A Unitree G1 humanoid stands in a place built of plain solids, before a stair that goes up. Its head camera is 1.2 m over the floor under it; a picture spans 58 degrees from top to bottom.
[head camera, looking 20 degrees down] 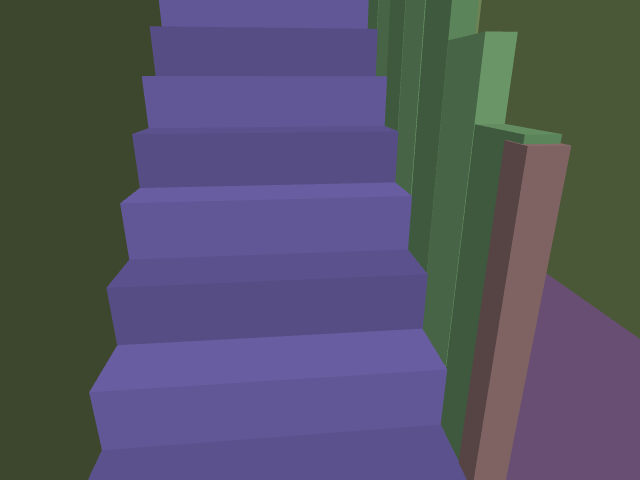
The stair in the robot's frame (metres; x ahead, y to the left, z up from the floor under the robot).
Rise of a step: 0.20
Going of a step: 0.23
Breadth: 1.01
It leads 6 degrees to the left of straight ahead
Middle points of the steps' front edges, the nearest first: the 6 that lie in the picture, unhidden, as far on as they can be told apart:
1.01 0.13 0.41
1.24 0.15 0.61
1.46 0.17 0.82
1.69 0.19 1.02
1.91 0.22 1.23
2.14 0.24 1.43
